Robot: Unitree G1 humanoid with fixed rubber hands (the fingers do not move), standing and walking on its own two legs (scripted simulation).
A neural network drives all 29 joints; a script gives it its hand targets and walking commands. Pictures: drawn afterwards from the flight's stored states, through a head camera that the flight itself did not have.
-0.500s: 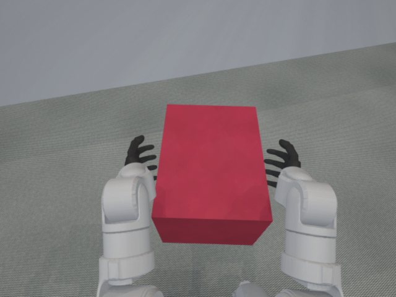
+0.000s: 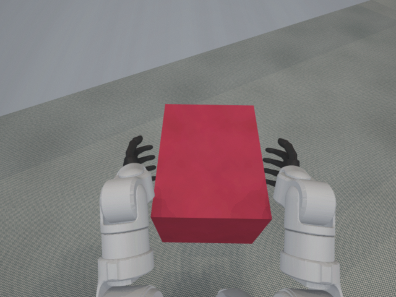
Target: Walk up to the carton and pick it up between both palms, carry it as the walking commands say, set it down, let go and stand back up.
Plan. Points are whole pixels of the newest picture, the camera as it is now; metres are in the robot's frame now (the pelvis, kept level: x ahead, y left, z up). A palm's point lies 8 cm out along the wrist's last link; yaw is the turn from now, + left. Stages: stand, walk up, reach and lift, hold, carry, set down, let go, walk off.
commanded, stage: carry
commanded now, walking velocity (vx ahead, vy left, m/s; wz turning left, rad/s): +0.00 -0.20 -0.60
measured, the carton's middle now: (208, 173) +0.38 +0.00 -0.01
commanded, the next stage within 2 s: none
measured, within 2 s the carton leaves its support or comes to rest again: neither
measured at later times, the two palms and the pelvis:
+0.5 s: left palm (320, 146) +0.39 -0.24 +0.08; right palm out of the picture +0.31 -0.51 +0.09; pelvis +0.05 -0.28 +0.01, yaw -15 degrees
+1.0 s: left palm out of the picture +0.37 -0.60 +0.06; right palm out of the picture +0.21 -0.83 +0.06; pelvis +0.03 -0.54 +0.00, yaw -32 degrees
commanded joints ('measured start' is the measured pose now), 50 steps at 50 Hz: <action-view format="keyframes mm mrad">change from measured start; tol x32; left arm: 1 -457 -972 -692 33 -454 20 -414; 50 -504 -963 -680 -128 -463 -29 -438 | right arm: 1 -525 977 695 -13 412 11 421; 50 -564 1033 775 -161 474 -7 404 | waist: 1 33 357 -360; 8 -4 -326 -394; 23 -34 -140 -501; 25 -36 395 -627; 35 31 277 -407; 39 -5 -279 -381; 50 8 -174 -489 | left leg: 1 579 280 -16 7 1056 71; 5 316 177 99 292 898 -14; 8 -366 -79 17 633 -488 -61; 17 -273 -126 -77 418 -165 -37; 23 326 -111 -22 -246 -5 15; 27 582 499 -370 -23 1251 273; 35 354 185 103 210 905 1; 39 -303 -95 1 627 -474 -60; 50 0 -172 -67 96 -118 -27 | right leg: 1 -162 -167 -113 -247 -57 -44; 5 283 -39 -203 -625 232 -65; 8 652 -360 368 -479 1656 -224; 23 396 -96 213 -502 1538 218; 25 -64 -44 146 147 -125 112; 26 -159 -136 100 315 -193 47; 36 298 -66 -160 -604 277 -84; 39 590 -340 365 -486 1601 -227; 50 590 -187 362 -679 1066 -97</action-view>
